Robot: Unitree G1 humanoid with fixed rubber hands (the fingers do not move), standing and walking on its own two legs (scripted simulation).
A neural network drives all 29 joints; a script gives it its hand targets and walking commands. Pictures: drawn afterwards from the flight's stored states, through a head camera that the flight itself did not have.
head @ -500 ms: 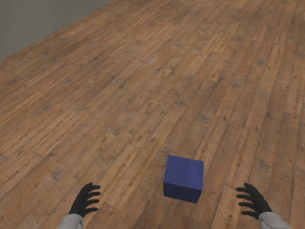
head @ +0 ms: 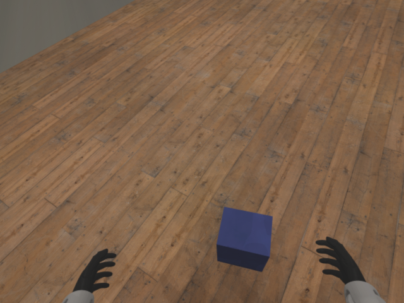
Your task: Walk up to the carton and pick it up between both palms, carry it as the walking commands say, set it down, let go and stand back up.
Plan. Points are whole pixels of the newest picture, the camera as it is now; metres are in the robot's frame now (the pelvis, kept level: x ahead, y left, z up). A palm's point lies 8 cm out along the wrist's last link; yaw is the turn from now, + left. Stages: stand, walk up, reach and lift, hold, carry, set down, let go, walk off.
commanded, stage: stand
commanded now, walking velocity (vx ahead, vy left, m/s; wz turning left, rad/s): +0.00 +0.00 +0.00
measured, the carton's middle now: (243, 240) +0.45 -0.11 -0.65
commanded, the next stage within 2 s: none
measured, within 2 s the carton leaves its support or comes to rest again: neither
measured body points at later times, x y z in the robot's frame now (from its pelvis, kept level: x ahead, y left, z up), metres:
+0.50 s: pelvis -0.03 -0.01 +0.00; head -0.04 -0.02 +0.45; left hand +0.14 +0.27 -0.06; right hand +0.17 -0.26 -0.07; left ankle -0.06 +0.13 -0.73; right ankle -0.01 -0.11 -0.73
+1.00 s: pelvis -0.03 -0.01 +0.00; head -0.05 -0.03 +0.45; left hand +0.13 +0.27 -0.06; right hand +0.16 -0.27 -0.07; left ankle -0.06 +0.13 -0.73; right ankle -0.01 -0.11 -0.73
